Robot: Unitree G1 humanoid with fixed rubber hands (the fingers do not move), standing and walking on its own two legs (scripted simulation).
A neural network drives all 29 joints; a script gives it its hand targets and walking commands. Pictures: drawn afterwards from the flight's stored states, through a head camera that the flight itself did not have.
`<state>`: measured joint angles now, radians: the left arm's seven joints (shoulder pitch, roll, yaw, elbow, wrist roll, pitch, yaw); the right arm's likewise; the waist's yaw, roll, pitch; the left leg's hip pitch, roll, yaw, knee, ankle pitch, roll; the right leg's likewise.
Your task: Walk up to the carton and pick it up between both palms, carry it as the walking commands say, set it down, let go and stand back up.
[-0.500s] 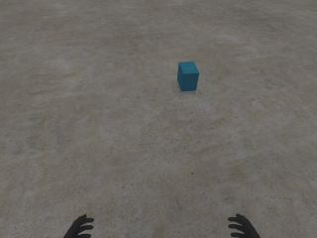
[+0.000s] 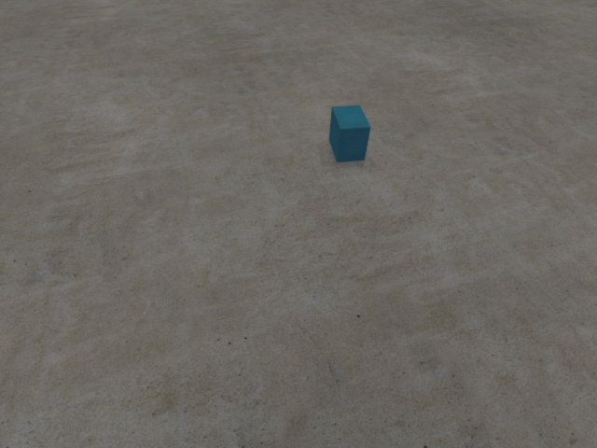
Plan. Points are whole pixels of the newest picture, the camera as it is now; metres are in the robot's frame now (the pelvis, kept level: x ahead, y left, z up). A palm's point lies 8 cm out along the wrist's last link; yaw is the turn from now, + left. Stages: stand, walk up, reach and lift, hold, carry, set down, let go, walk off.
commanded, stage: stand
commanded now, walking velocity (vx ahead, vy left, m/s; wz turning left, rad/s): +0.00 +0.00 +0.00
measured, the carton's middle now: (348, 133) +1.78 -0.30 -0.66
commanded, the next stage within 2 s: walk up in 1.88 s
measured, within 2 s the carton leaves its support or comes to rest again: neither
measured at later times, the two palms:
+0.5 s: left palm out of the picture +0.02 +0.23 -0.13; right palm out of the picture +0.00 -0.21 -0.13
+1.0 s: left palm out of the picture -0.04 +0.21 -0.14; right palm out of the picture -0.01 -0.20 -0.13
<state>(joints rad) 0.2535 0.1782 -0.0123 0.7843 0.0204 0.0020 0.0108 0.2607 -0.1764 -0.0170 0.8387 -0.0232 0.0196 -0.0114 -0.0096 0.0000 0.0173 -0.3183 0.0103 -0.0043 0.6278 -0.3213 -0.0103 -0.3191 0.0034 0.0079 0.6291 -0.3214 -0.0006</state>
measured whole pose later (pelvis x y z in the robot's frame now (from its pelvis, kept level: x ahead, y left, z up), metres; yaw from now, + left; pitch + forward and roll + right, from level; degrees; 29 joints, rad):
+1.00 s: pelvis +0.00 +0.00 +0.01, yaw +0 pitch -1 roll +0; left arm 0.33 0.12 -0.02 1.16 0.01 0.00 0.03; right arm 0.29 -0.11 -0.01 1.13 -0.01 0.00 -0.04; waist 0.01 -0.01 0.03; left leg -0.20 0.01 0.00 0.47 -0.25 -0.01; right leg -0.20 0.00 0.02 0.47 -0.25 0.01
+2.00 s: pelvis +0.00 +0.00 +0.02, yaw +0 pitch +0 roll +0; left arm 0.34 0.11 -0.01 1.16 0.01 -0.01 0.04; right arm 0.35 -0.11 0.00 1.14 -0.01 -0.01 -0.04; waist 0.00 0.00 0.02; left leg -0.20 0.01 -0.01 0.45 -0.24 -0.01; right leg -0.21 0.00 0.02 0.45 -0.24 0.01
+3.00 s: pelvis +0.30 -0.08 +0.00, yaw -8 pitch -3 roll +0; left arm 0.35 0.45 0.07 0.59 0.04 -0.01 -0.07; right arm 0.40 -0.41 -0.02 0.51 -0.04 -0.05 0.01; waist -0.02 -0.07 0.07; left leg -0.34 0.05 0.05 0.62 -0.23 0.01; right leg -0.47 -0.04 -0.01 1.13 -0.41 -0.04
